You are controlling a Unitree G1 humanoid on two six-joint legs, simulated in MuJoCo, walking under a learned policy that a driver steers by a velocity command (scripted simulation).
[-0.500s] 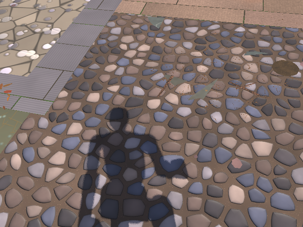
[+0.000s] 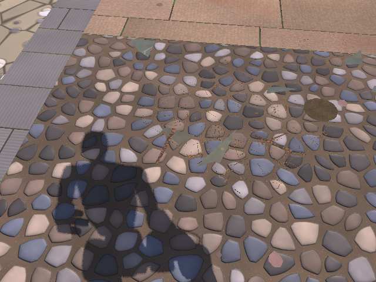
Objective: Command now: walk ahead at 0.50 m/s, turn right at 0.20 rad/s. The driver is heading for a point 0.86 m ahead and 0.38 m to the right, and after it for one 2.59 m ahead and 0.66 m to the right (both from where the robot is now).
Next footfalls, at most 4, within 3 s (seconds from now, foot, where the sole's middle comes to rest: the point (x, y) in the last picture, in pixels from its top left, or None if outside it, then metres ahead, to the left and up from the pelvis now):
0.24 right None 0.31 -0.16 -0.78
0.72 left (192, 251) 0.61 -0.02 -0.78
1.24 right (290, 227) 0.70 -0.40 -0.78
1.80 left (281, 149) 1.08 -0.45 -0.78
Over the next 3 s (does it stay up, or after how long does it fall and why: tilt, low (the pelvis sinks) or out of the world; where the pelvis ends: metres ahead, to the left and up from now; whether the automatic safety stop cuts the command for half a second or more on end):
stays up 1.49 -0.61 0.00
